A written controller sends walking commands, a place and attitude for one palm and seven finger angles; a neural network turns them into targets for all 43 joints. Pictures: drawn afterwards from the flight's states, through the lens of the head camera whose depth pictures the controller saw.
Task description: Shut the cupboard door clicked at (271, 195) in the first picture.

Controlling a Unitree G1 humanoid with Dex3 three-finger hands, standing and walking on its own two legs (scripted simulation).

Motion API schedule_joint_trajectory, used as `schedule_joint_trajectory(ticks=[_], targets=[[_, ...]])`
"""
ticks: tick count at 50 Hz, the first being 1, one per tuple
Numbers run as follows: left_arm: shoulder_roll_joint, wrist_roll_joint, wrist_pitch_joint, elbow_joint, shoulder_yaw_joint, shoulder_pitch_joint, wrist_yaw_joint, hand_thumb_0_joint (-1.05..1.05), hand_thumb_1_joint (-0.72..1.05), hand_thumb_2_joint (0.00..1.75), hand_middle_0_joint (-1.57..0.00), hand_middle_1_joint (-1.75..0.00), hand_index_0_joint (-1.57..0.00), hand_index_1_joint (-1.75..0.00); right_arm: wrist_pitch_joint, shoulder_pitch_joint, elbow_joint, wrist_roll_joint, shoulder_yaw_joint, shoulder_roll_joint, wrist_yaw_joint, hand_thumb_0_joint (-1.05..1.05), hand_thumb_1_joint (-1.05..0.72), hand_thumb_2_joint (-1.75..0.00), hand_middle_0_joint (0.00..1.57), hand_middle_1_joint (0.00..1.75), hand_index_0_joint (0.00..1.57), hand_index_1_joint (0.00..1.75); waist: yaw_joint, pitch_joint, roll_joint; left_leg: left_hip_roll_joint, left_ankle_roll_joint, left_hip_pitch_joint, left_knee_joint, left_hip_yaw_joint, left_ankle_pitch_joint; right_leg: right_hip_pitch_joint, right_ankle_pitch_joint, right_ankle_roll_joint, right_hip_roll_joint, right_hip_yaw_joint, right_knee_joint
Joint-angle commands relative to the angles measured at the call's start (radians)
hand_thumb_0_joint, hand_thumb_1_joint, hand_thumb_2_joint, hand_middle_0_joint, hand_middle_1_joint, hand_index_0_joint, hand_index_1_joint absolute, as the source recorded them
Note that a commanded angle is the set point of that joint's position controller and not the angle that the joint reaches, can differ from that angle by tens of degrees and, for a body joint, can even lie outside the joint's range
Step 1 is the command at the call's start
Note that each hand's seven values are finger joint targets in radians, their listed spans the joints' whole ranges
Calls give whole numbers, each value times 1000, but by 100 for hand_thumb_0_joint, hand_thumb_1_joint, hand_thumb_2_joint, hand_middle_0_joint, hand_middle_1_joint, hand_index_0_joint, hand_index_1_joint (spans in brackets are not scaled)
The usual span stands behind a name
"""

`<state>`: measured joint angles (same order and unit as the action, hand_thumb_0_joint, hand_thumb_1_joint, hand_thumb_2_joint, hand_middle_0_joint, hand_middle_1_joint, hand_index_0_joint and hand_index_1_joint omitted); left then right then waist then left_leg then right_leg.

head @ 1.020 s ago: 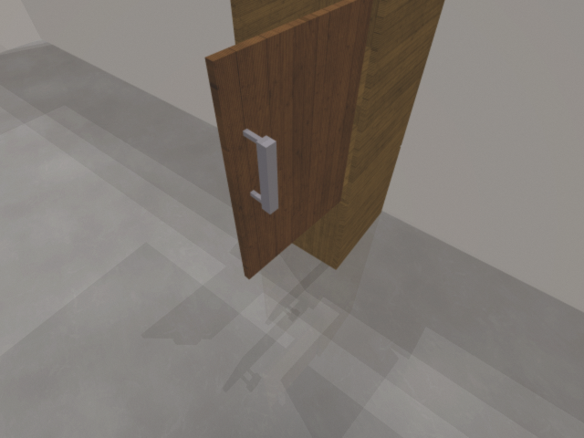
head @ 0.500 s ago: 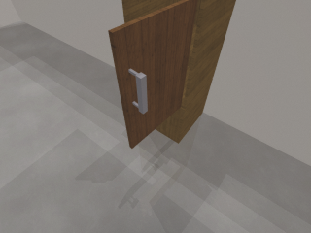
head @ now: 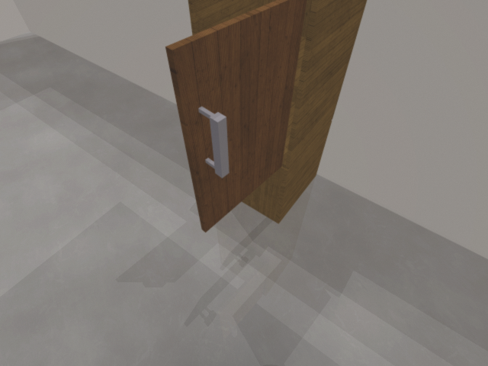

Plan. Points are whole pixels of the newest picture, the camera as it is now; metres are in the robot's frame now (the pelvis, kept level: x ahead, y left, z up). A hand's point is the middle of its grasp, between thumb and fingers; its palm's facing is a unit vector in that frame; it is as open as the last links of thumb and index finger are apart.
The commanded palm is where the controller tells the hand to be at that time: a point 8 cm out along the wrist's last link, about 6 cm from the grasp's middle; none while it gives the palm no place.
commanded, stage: walk around to get in front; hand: left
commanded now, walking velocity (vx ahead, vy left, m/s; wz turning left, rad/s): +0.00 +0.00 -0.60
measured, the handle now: (213, 143) +0.56 +0.11 +0.02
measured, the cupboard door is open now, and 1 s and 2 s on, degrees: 84 84 84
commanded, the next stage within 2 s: none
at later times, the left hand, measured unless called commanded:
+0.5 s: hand out of the picture +0.08 +0.17 -0.17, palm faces -0.18 -0.93 -0.31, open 7.4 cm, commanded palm none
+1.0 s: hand out of the picture +0.11 +0.13 -0.19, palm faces -0.42 -0.88 -0.21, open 7.4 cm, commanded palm none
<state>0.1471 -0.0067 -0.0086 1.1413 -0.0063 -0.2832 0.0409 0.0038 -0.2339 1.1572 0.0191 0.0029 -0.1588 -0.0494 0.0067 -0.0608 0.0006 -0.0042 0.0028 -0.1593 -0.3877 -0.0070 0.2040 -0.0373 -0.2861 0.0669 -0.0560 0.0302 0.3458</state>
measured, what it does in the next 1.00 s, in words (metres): steps on the spot, turning right: left foot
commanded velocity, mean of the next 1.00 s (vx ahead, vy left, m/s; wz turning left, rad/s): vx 0.00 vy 0.00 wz -0.60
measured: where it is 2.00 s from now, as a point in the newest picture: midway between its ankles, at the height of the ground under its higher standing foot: outside the picture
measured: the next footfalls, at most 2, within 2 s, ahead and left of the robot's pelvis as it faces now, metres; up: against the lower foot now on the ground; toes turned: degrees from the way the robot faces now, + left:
left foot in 1.00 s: +0.07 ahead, +0.07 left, +0.00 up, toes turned -32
right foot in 1.34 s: -0.07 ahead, -0.17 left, +0.00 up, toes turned -49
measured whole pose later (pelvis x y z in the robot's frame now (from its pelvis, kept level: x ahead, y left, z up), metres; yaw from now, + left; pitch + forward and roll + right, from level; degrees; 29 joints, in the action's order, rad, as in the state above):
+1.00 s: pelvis -0.02 -0.03 -0.01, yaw -30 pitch +3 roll -1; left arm 0.21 -0.02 0.05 0.94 -0.08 -0.24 0.01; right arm 0.01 -0.06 0.87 0.00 -0.04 -0.20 -0.04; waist 0.04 -0.09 0.03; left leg 0.02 0.02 -0.28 -0.54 0.04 0.29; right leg -0.34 -0.31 0.03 -0.14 -0.18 0.59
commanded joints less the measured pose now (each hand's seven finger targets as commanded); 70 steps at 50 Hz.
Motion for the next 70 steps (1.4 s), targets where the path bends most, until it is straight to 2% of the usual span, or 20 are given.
schedule_joint_trajectory(ticks=[1, 10, 15, 23, 25, 27, 32, 43, 46, 48, 49, 50, 51, 55, 61, 65, 66, 67, 68, 70], targets=[[121, -2, 9, -33, -43, -71, 2, 0, 90, 90, -20, -30, -20, -30, 9, -82, -27, -1, -30, -104, -17, 0, -90, -90, 20, 30, 20, 30, -13, -17, 9, 116, -27, 24, -41, 28, -190, -118, 386, -13, 160, -144, 1], [158, -12, 36, -119, -88, -11, -20, 0, 90, 90, -20, -30, -20, -30, 20, -39, -119, 0, -75, -140, -22, 0, -90, -90, 20, 30, 20, 30, -19, 17, -27, 167, -29, 10, -107, 8, -66, -244, 327, 16, 134, -230, 116], [122, -17, 51, -188, -96, 68, -40, 0, 90, 90, -20, -30, -20, -30, -2, -74, -150, 14, -89, -209, -23, 0, -90, -90, 20, 30, 20, 30, -28, 38, -203, 455, -216, 53, 118, 232, -199, -420, -300, -49, 48, -68, 640], [142, -19, 45, -183, -108, -57, -59, 0, 90, 90, -20, -30, -20, -30, 14, 92, -235, 9, -101, -236, 0, 0, -90, -90, 20, 30, 20, 30, 75, 66, -36, 297, -47, -150, -173, -108, -22, -113, 44, -60, 79, 22, 179], [329, -30, 27, -196, -136, -74, -32, 0, 90, 90, -20, -30, -20, -30, 25, 132, -301, -1, -84, -132, 15, 0, -90, -90, 20, 30, 20, 30, 96, 19, 412, 52, 55, -434, -652, -134, 446, -91, 453, 90, 417, -541, -59], [286, -21, 24, -214, -129, -24, -20, 0, 90, 90, -20, -30, -20, -30, 35, 152, -293, -4, -91, -160, 20, 0, -90, -90, 20, 30, 20, 30, 63, 12, 228, 96, 40, -449, -794, 16, 337, -142, 312, 152, 367, -465, -34], [249, -20, 14, -246, -116, 22, -12, 0, 90, 90, -20, -30, -20, -30, 33, 146, -290, -6, -83, -126, 21, 0, -90, -90, 20, 30, 20, 30, 26, 111, 76, 66, 63, -395, -724, 19, 213, -50, 533, 125, 271, -371, 63], [258, -25, 21, -251, -127, -24, -15, 0, 90, 90, -20, -30, -20, -30, 16, 199, -344, -20, -77, -131, 6, 0, -90, -90, 20, 30, 20, 30, 50, 134, 125, 13, 50, -316, -445, 50, 251, -16, 636, 148, 252, -508, 87], [258, -20, 28, -268, -127, 37, -17, 0, 90, 90, -20, -30, -20, -30, 7, 114, -325, -26, -76, -132, 0, 0, -90, -90, 20, 30, 20, 30, 2, 151, 94, 3, 41, -150, -221, 48, 159, -109, 602, 103, 208, -504, 131], [208, -7, 32, -290, -114, 80, -23, 0, 90, 90, -20, -30, -20, -30, -9, 10, -295, -19, -84, -189, -8, 0, -90, -90, 20, 30, 20, 30, -51, 176, -26, 131, 4, 151, 40, 138, 7, -358, 282, 7, 81, -386, 236], [158, 1, 31, -307, -103, 61, -37, 0, 90, 90, -20, -30, -20, -30, -15, 3, -311, -6, -103, -283, -9, 0, -90, -90, 20, 30, 20, 30, -41, 176, -305, 405, -93, 237, 121, 410, -125, -538, -233, -63, -47, -205, 442], [186, -14, 34, -315, -105, 101, -42, 0, 90, 90, -20, -30, -20, -30, -5, -10, -317, 3, -101, -306, -16, 0, -90, -90, 20, 30, 20, 30, -52, 123, -255, 513, -187, 137, 106, 455, -263, -555, -354, -96, -11, -126, 647], [198, -20, 37, -323, -113, 102, -50, 0, 90, 90, -20, -30, -20, -30, -3, 24, -337, 12, -90, -274, -19, 0, -90, -90, 20, 30, 20, 30, -28, 69, -152, 494, -214, 18, 106, 377, -267, -534, -310, -108, 27, -121, 767], [164, -19, 50, -291, -111, 74, -74, 0, 90, 90, -20, -30, -20, -30, -12, 74, -350, 12, -67, -202, -13, 0, -90, -90, 20, 30, 20, 30, 18, 59, -207, 298, -123, 37, 29, 72, -479, -557, -154, -132, 57, -63, 859], [131, -13, 44, -326, -84, 184, -85, 0, 90, 90, -20, -30, -20, -30, -7, -55, -301, 14, -87, -238, -2, 0, -90, -90, 20, 30, 20, 30, -45, 87, -227, 302, -111, 116, -38, -38, -548, -442, -140, -116, 69, 44, 499], [162, -12, 30, -298, -89, 99, -83, 0, 90, 90, -20, -30, -20, -30, 1, -24, -302, 8, -102, -271, 10, 0, -90, -90, 20, 30, 20, 30, 4, 119, -205, 307, -54, 33, -171, -83, -437, -210, 17, -78, 46, 79, 208], [208, -16, 21, -272, -100, 8, -77, 0, 90, 90, -20, -30, -20, -30, 2, -12, -314, -2, -103, -256, 16, 0, -90, -90, 20, 30, 20, 30, 54, 156, -87, 270, -6, -69, -321, -126, -332, -28, 200, -56, 88, 25, 83], [346, -28, 8, -253, -128, -60, -56, 0, 90, 90, -20, -30, -20, -30, 5, -3, -351, -15, -82, -168, 24, 0, -90, -90, 20, 30, 20, 30, 85, 192, 298, 127, 61, -358, -582, -200, 208, 165, 563, 48, 364, -356, 18], [387, -10, 16, -235, -134, -100, -39, 0, 90, 90, -20, -30, -20, -30, 17, 55, -377, -13, -74, -174, 15, 0, -90, -90, 20, 30, 20, 30, 113, 197, 346, 75, 68, -431, -749, -72, 493, 124, 824, 145, 466, -461, 51], [306, -15, 23, -257, -123, -13, -18, 0, 90, 90, -20, -30, -20, -30, 27, 61, -344, -11, -75, -168, 10, 0, -90, -90, 20, 30, 20, 30, 72, 133, 297, 129, 58, -465, -820, 22, 364, 28, 583, 147, 375, -373, 45]])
